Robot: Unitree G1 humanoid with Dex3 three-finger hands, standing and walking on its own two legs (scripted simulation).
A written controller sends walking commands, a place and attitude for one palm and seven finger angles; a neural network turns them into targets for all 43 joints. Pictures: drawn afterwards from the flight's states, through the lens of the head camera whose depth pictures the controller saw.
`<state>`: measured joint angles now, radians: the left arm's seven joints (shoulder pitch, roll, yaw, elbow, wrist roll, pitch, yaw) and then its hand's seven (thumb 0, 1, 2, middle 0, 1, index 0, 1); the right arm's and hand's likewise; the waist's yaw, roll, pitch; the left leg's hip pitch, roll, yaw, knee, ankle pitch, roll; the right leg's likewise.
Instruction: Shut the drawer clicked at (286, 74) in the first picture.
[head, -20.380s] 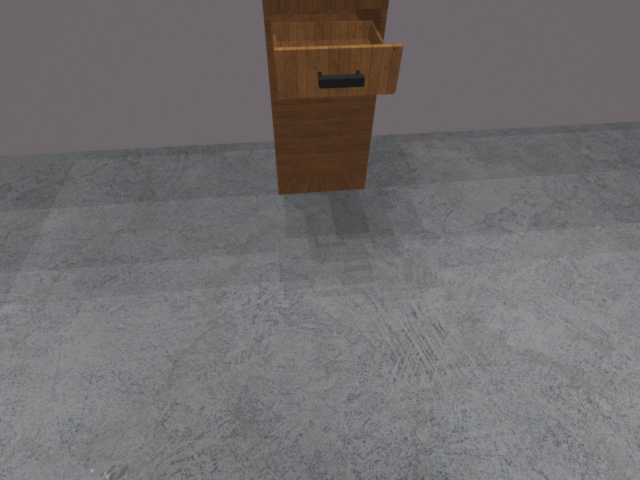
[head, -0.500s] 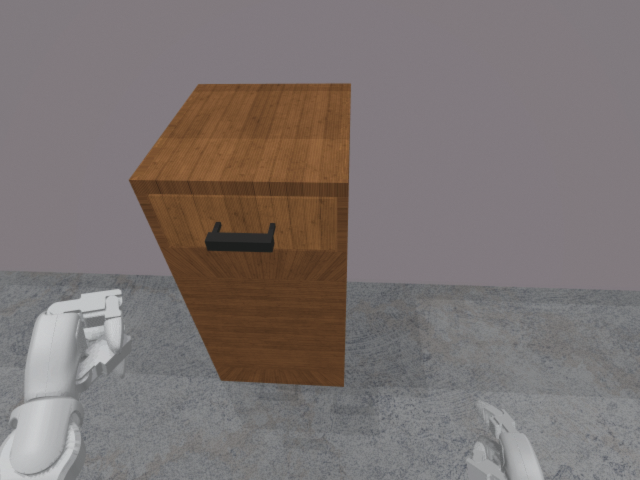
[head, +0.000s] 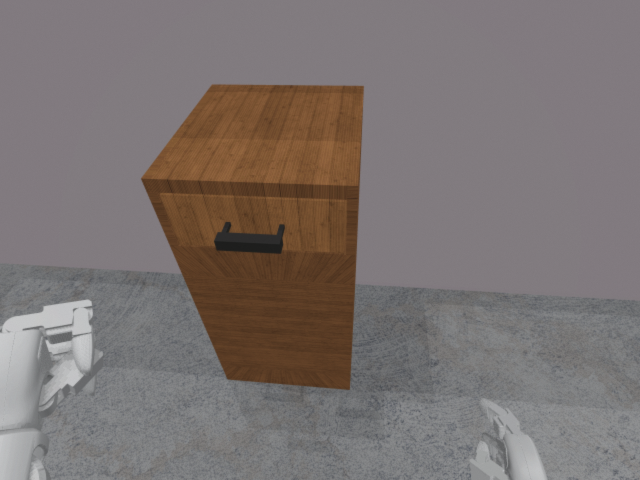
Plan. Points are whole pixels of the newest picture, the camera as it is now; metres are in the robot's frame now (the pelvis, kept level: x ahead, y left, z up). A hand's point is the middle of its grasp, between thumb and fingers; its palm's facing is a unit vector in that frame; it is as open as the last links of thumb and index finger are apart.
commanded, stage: step back with the hand held close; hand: left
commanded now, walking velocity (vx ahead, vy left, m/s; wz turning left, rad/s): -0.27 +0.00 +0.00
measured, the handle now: (251, 235) +0.56 +0.22 -0.05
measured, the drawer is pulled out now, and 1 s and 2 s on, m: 0.00 0.00 0.00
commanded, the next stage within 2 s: stop stepping back and stand still in 1.14 s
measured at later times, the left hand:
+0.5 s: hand (44, 388) +0.14 +0.26 +0.17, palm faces +0.30 -0.80 -0.52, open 3.2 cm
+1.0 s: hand out of the picture +0.05 +0.27 +0.17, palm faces +0.36 -0.79 -0.51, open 3.2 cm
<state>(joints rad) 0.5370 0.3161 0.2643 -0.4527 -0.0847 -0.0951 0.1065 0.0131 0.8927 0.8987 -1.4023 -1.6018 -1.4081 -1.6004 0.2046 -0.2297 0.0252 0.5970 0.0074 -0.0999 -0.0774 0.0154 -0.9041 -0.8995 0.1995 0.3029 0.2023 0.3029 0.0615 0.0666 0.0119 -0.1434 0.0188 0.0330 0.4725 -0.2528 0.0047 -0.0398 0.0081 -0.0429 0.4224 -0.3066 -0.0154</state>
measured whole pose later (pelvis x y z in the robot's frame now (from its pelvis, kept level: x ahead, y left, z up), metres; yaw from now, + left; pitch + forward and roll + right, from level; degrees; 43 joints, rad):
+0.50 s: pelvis -0.05 +0.02 -0.01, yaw -1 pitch +0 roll -1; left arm 0.66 0.43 0.40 -0.62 -0.07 -0.21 0.13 0.01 0.89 0.90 -1.40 -1.60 -1.41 -1.60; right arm 0.19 -0.21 -0.01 0.52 0.00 -0.01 -0.07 0.01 -0.91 -0.90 0.20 0.30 0.20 0.30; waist 0.01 0.02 0.07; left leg -0.34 0.01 0.06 0.53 -0.19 0.04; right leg -0.27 -0.01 -0.01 0.53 -0.26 0.02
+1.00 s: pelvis -0.14 +0.02 -0.01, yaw +0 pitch +5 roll -2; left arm 0.67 0.45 0.46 -0.66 -0.07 -0.27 0.16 0.01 0.89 0.90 -1.40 -1.60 -1.41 -1.60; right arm 0.21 -0.18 0.00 0.57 -0.02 -0.10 -0.05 0.01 -0.90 -0.90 0.20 0.30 0.20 0.30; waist 0.00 -0.01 -0.01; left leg -0.54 0.01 0.03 0.43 0.03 0.04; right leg -0.15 0.05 -0.02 0.51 -0.43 -0.03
